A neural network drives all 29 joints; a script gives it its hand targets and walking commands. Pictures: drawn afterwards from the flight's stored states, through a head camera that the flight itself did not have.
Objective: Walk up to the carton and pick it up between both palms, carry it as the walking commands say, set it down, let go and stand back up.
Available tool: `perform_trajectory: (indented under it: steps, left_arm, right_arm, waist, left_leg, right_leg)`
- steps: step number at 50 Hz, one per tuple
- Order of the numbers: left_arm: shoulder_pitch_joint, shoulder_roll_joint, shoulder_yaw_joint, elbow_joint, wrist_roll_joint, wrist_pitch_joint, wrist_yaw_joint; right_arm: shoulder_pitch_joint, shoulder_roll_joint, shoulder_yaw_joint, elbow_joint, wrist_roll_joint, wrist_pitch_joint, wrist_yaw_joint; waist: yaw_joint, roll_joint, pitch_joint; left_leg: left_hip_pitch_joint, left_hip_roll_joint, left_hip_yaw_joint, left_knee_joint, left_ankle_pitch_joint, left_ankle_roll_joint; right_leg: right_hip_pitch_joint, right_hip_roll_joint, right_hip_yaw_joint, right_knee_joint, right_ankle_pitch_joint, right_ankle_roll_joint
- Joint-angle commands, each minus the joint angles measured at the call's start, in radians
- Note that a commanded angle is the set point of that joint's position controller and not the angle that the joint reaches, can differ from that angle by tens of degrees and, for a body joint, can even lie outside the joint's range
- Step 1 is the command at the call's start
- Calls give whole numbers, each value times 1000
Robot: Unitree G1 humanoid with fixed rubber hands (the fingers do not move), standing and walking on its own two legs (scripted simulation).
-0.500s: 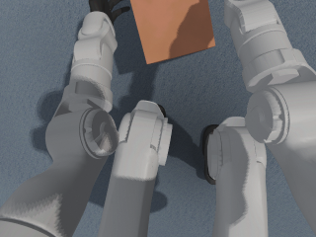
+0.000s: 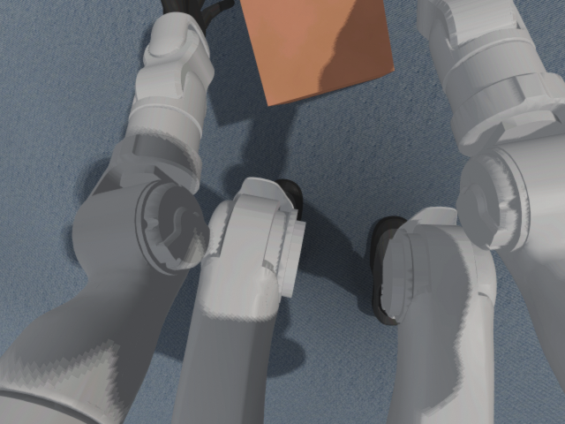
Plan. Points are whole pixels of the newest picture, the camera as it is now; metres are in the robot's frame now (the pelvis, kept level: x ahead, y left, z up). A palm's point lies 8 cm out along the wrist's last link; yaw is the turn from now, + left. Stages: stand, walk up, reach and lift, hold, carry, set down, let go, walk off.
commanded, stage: set down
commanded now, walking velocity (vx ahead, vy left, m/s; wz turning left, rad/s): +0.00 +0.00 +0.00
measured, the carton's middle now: out of the picture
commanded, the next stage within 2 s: let go in 1.56 s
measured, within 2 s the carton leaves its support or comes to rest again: neither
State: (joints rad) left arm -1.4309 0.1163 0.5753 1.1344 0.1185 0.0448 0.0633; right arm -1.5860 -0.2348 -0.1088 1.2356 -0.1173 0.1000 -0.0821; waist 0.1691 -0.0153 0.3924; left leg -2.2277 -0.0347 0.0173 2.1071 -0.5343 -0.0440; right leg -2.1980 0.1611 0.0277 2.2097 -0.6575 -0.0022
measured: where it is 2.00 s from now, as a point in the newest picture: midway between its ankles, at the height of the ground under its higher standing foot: (331, 268)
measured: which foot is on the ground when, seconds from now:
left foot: down 0.00-1.00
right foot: down 0.00-1.00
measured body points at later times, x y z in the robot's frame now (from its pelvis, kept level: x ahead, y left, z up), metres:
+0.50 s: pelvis -0.01 +0.01 +0.03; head +0.36 +0.03 +0.28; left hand +0.51 +0.24 -0.13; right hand +0.59 -0.03 -0.13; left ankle +0.13 +0.12 -0.35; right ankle +0.08 -0.10 -0.35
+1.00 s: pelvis +0.01 +0.01 +0.15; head +0.35 +0.03 +0.45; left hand +0.50 +0.24 +0.02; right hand +0.59 -0.03 +0.02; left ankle +0.13 +0.12 -0.35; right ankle +0.08 -0.10 -0.35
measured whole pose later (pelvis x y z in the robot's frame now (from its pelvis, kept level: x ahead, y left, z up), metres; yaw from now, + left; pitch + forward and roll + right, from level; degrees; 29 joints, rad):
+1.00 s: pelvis +0.01 +0.01 +0.15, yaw -1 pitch +43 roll +0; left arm -1.13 0.01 0.44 0.74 0.04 0.15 0.17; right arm -1.34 -0.20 -0.16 0.97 -0.13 0.18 -0.12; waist 0.19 -0.04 0.09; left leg -1.92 -0.07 -0.03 1.60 -0.44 -0.01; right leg -1.86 0.12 0.05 1.66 -0.56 0.01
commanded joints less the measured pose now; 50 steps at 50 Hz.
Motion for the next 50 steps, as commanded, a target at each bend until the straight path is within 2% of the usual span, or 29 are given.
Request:
perform_trajectory:
  steps: [1,4,7,14,21,27,33,41,50]
  left_arm:
    - [-125,105,-26,-67,-47,-36,23]
    - [-148,108,-82,-88,-115,-47,31]
    - [-164,106,-138,-119,-171,-51,39]
    - [-147,121,-195,-211,-221,-29,72]
    - [-133,139,-193,-339,-189,19,119]
    - [-96,72,-193,-383,-164,63,123]
    - [-41,15,-172,-399,-117,80,112]
    - [27,-12,-144,-448,-77,86,111]
    - [123,-35,-147,-525,-81,81,103]
  right_arm:
    - [-271,-66,53,-100,46,-17,-8]
    - [-312,-69,114,-136,102,-19,-11]
    - [-333,-71,153,-165,138,-21,-13]
    - [-319,-97,166,-234,147,-9,-26]
    - [-282,-111,110,-321,132,33,-34]
    - [-220,-91,48,-309,90,60,-30]
    - [-159,-68,-11,-289,29,63,-27]
    - [-109,-36,-41,-327,-6,64,-32]
    - [-27,4,-47,-399,-16,63,-43]
  waist:
    - [115,-195,-885]
    - [124,-198,-940]
    - [117,-195,-1014]
    - [90,-180,-1235]
    - [96,-132,-1433]
    - [71,-97,-1381]
    - [58,-97,-1315]
    - [78,-120,-1350]
    - [84,-136,-1448]
  left_leg:
    - [394,-21,24,-99,365,24]
    - [429,-16,21,-101,392,27]
    - [493,-17,17,-105,430,21]
    - [711,-32,17,-138,503,-6]
    - [907,-50,40,-209,495,-14]
    - [901,-57,52,-306,425,-21]
    - [896,-61,56,-409,392,-24]
    - [954,-63,59,-529,418,-22]
    - [1053,-57,53,-662,542,-28]
  right_leg:
    - [379,-55,60,-210,313,18]
    - [406,-61,61,-210,320,18]
    - [436,-62,52,-209,327,17]
    - [514,-53,9,-221,314,21]
    - [518,-29,-32,-280,250,28]
    - [493,-20,-43,-382,189,18]
    - [530,-12,-49,-483,179,11]
    - [650,-4,-53,-602,220,13]
    - [856,-5,-44,-745,370,18]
